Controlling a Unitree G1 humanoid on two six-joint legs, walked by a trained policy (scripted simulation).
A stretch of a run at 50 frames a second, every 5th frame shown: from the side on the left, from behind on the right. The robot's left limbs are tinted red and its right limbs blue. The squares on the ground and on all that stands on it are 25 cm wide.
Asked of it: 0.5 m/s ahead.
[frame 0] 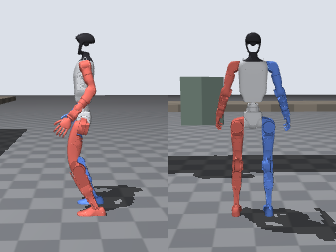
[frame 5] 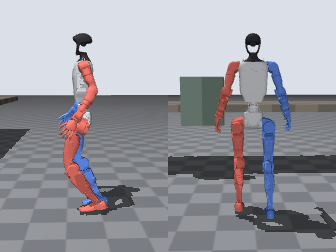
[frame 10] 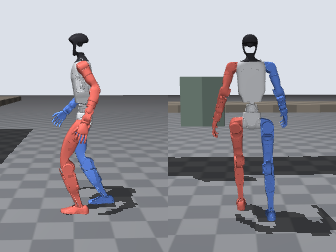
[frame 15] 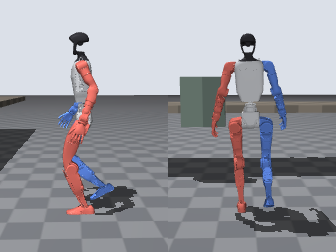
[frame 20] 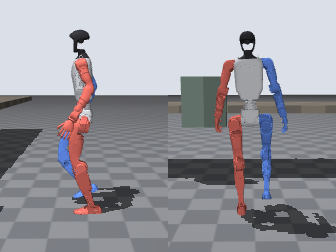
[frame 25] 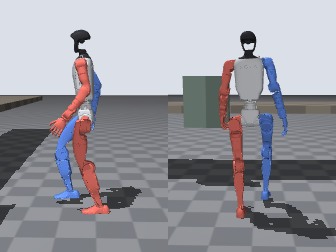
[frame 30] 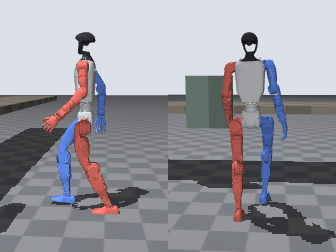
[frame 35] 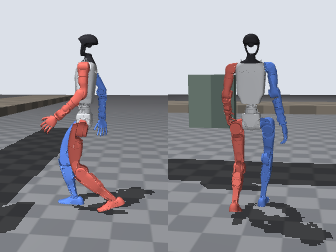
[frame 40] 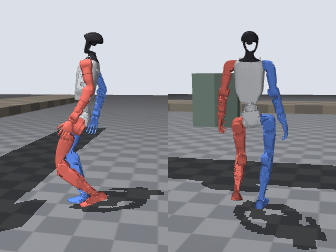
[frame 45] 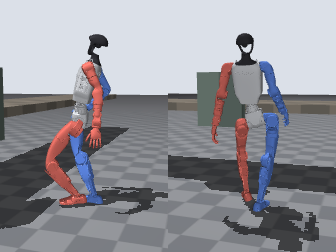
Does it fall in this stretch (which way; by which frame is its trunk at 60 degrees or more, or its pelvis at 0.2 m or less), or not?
no
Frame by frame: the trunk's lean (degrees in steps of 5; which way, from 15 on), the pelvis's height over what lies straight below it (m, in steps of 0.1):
0: 5, 0.8
5: 0, 0.8
10: 5, 0.8
15: 5, 0.8
20: 5, 0.8
25: 5, 0.8
30: 0, 0.8
35: 5, 0.7
40: 10, 0.7
45: 15 backward, 0.7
